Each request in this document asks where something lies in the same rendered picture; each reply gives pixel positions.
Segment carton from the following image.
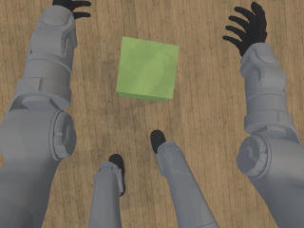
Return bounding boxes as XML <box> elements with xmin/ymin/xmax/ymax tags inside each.
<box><xmin>116</xmin><ymin>36</ymin><xmax>180</xmax><ymax>102</ymax></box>

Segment robot right shin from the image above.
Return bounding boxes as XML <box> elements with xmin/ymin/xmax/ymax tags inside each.
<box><xmin>157</xmin><ymin>141</ymin><xmax>184</xmax><ymax>156</ymax></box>

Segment robot right upper arm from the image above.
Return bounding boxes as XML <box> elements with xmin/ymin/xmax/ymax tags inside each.
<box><xmin>236</xmin><ymin>134</ymin><xmax>304</xmax><ymax>228</ymax></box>

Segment robot right hand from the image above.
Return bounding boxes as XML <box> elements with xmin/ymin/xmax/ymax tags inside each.
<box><xmin>222</xmin><ymin>2</ymin><xmax>268</xmax><ymax>57</ymax></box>

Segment left robot forearm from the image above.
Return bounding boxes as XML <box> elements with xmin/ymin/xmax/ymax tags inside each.
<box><xmin>0</xmin><ymin>5</ymin><xmax>78</xmax><ymax>156</ymax></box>

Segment robot left hand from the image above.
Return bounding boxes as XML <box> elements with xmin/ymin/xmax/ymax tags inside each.
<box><xmin>52</xmin><ymin>0</ymin><xmax>91</xmax><ymax>20</ymax></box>

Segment right robot foot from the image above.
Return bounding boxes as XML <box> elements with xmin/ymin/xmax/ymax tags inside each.
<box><xmin>150</xmin><ymin>129</ymin><xmax>166</xmax><ymax>155</ymax></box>

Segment right robot forearm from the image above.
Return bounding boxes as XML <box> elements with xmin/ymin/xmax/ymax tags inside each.
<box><xmin>239</xmin><ymin>42</ymin><xmax>304</xmax><ymax>149</ymax></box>

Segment robot left upper arm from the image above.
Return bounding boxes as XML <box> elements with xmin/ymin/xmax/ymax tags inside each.
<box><xmin>0</xmin><ymin>108</ymin><xmax>77</xmax><ymax>228</ymax></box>

